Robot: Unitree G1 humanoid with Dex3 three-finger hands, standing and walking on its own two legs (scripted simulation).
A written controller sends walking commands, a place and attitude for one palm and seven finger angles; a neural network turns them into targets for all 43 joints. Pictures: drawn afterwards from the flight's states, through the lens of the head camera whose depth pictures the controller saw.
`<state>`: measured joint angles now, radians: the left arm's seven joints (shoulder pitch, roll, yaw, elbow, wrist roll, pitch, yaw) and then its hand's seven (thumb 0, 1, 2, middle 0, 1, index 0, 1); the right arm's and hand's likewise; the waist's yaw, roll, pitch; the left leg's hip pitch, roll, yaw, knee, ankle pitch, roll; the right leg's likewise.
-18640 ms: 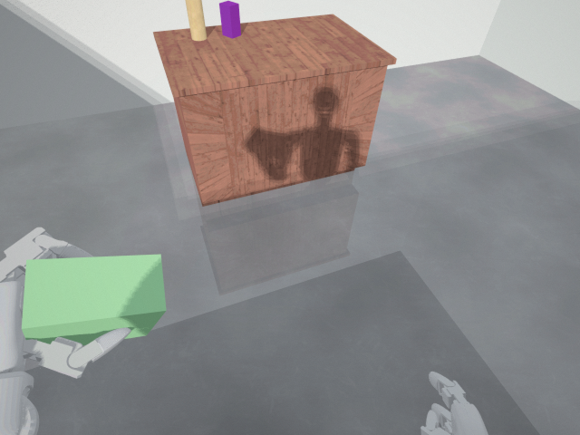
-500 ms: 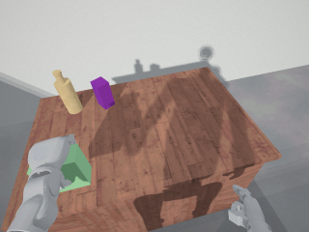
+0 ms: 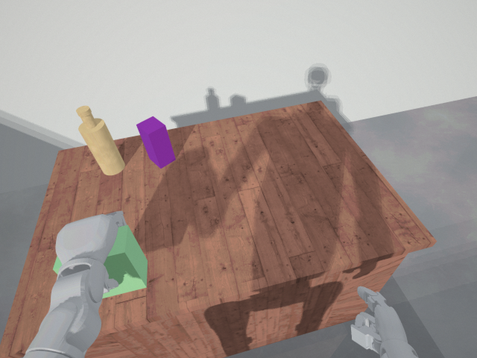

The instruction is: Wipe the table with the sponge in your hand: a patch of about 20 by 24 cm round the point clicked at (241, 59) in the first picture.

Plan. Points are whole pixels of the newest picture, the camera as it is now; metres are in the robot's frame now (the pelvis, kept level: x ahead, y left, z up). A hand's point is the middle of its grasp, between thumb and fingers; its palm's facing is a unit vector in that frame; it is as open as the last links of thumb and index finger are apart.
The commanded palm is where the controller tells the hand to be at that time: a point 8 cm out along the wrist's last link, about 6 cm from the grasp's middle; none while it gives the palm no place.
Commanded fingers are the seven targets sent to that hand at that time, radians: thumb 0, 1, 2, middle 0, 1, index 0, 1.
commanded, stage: move the sponge above the wiping area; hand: left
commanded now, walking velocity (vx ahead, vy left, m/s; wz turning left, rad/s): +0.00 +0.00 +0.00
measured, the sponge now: (110, 270) +0.24 +0.29 -0.01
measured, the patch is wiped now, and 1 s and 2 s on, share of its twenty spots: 0.00 0.00 0.00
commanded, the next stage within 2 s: lower the sponge onto the table in 0.96 s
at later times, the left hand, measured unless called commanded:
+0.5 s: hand (101, 256) +0.25 +0.30 +0.02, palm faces -0.08 -0.07 -0.99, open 9.8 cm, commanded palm +0.23 +0.30 +0.08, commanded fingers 0.00 0.10 1.30 -1.20 -1.60 -1.20 -1.60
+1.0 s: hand (103, 249) +0.26 +0.30 +0.03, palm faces -0.06 -0.06 -1.00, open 9.8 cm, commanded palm +0.24 +0.29 +0.08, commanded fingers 0.00 0.10 1.30 -1.20 -1.60 -1.20 -1.60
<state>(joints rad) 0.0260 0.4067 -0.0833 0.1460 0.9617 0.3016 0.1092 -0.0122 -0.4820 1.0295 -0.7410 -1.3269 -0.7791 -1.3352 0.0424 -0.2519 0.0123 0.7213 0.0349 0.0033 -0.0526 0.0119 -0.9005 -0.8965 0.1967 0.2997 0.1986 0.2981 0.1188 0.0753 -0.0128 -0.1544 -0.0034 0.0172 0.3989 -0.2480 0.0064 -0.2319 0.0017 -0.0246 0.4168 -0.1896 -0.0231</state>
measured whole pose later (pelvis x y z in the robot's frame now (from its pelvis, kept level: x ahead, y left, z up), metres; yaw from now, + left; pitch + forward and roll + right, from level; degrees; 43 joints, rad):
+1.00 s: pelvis +0.00 +0.00 +0.00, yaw +0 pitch +1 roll +0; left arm -0.06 0.41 -0.06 0.29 0.98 0.28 0.17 -0.01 -0.48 1.03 -0.74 -1.33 -0.78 -1.34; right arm 0.06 -0.25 0.00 0.72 0.05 0.00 -0.07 0.01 -0.90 -0.90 0.20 0.30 0.20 0.30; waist 0.10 0.06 -0.02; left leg -0.19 0.00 0.01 0.43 -0.26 0.00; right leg -0.26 0.01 -0.03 0.44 -0.20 -0.03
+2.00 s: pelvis -0.01 +0.00 -0.01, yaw +0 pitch +3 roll +0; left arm -0.07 0.39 -0.08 0.40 0.99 0.24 0.19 -0.01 -0.48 1.03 -0.74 -1.33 -0.78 -1.34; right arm 0.08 -0.25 -0.02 0.73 0.04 0.00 -0.07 0.01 -0.90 -0.90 0.20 0.30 0.20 0.30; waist 0.09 0.05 -0.02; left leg -0.26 -0.01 0.01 0.48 -0.27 0.01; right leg -0.33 0.00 -0.03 0.47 -0.20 -0.02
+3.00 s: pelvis -0.01 +0.01 -0.02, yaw +0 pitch +12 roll -1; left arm -0.39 0.49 0.04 0.82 1.04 0.12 0.30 0.00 -0.49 1.04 -0.75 -1.32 -0.79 -1.33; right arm 0.20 -0.27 -0.04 0.76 0.05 0.04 -0.07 0.01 -0.90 -0.90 0.20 0.30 0.20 0.30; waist 0.01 0.03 -0.10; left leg -0.53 0.00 0.00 0.66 -0.33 0.02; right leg -0.58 0.00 -0.03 0.62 -0.24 -0.01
